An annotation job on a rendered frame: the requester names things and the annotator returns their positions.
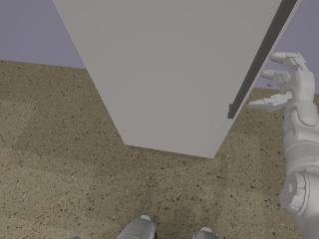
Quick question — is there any right robot hand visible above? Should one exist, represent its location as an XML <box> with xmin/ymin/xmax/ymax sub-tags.
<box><xmin>247</xmin><ymin>52</ymin><xmax>315</xmax><ymax>113</ymax></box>

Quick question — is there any robot shin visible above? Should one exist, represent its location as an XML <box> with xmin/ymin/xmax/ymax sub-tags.
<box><xmin>200</xmin><ymin>227</ymin><xmax>211</xmax><ymax>233</ymax></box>
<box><xmin>141</xmin><ymin>215</ymin><xmax>151</xmax><ymax>221</ymax></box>

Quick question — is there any robot right upper arm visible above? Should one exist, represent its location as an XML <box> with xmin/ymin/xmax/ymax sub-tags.
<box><xmin>279</xmin><ymin>170</ymin><xmax>319</xmax><ymax>239</ymax></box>

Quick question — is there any robot right forearm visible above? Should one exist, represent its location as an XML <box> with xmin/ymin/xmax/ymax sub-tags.
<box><xmin>282</xmin><ymin>101</ymin><xmax>319</xmax><ymax>177</ymax></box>

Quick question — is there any right robot shin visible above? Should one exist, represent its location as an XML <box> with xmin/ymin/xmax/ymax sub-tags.
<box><xmin>200</xmin><ymin>227</ymin><xmax>211</xmax><ymax>233</ymax></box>

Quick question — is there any left robot shin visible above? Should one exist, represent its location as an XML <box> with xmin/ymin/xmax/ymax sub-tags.
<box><xmin>141</xmin><ymin>215</ymin><xmax>151</xmax><ymax>221</ymax></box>

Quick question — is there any handle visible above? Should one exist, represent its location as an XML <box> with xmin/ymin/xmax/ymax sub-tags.
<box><xmin>227</xmin><ymin>0</ymin><xmax>297</xmax><ymax>120</ymax></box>

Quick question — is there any fridge door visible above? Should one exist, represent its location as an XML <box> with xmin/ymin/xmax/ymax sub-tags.
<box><xmin>52</xmin><ymin>0</ymin><xmax>302</xmax><ymax>159</ymax></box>

